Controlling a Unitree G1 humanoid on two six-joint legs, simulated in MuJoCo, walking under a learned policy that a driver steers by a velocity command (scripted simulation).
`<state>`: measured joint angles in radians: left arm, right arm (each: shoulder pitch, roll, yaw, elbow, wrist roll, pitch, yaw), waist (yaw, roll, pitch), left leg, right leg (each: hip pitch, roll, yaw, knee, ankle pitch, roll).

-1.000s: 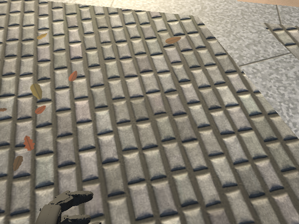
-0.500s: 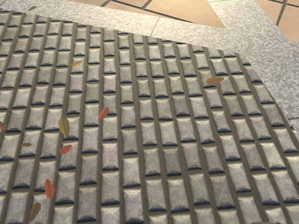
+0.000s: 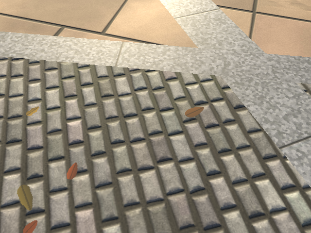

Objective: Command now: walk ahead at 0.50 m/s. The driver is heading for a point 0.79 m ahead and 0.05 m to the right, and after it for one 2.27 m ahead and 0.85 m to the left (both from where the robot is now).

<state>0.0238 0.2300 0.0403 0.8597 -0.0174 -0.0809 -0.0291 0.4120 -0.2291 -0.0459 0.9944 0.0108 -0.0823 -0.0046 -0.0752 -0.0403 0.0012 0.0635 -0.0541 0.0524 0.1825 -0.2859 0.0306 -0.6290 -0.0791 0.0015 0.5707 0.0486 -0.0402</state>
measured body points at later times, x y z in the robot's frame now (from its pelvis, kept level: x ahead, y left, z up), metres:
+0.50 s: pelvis +0.27 -0.04 +0.01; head +0.29 -0.05 +0.46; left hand +0.26 +0.22 -0.13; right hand +0.45 -0.29 -0.10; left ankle +0.46 +0.13 -0.68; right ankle +0.20 -0.13 -0.74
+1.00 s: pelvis +0.55 +0.02 +0.01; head +0.56 +0.03 +0.46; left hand +0.70 +0.28 -0.11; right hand +0.55 -0.24 -0.13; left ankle +0.51 +0.10 -0.74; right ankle +0.71 -0.17 -0.67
